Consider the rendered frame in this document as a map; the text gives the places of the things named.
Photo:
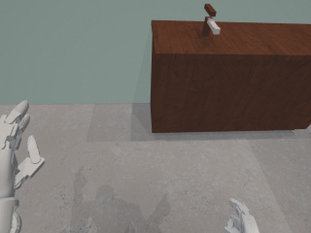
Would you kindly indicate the tap lever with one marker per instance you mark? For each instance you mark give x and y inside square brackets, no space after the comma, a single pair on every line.
[214,27]

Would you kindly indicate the right robot hand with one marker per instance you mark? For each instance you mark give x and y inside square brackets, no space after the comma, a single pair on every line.
[246,223]

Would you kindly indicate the left robot hand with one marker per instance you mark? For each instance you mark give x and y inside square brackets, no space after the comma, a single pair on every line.
[11,127]

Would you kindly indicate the robot left forearm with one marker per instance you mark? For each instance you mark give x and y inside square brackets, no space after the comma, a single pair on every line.
[10,220]

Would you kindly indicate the counter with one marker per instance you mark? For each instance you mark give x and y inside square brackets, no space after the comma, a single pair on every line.
[253,76]

